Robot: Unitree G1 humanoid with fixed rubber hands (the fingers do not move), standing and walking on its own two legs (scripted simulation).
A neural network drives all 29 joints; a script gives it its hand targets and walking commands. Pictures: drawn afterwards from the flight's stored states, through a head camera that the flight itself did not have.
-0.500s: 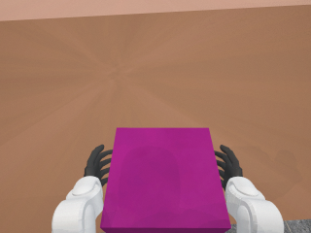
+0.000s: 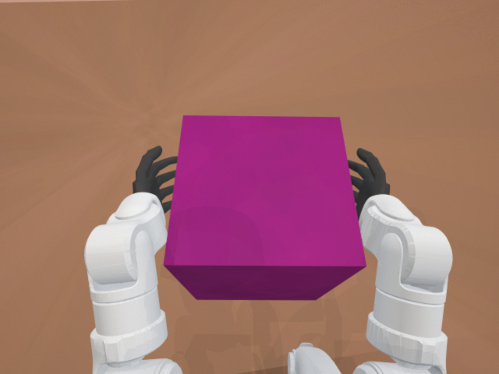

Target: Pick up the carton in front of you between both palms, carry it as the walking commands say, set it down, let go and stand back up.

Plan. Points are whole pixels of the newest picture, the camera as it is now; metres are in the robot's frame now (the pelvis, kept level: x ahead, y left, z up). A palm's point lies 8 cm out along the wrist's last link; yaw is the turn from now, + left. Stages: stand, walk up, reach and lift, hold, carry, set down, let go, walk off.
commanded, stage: carry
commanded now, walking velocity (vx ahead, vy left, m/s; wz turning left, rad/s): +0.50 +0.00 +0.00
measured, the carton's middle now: (258, 220) +0.34 -0.01 +0.07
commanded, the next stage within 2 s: none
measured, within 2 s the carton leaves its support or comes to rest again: neither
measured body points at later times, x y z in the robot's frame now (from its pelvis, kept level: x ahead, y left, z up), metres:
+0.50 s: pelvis +0.34 -0.03 +0.01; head +0.44 -0.03 +0.45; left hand +0.70 +0.15 +0.13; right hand +0.71 -0.16 +0.12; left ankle +0.44 +0.09 -0.67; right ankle +0.29 -0.10 -0.72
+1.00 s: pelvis +0.52 -0.02 +0.03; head +0.54 -0.02 +0.48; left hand +0.88 +0.14 +0.17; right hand +0.88 -0.17 +0.17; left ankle +0.52 +0.06 -0.70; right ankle +0.48 -0.12 -0.71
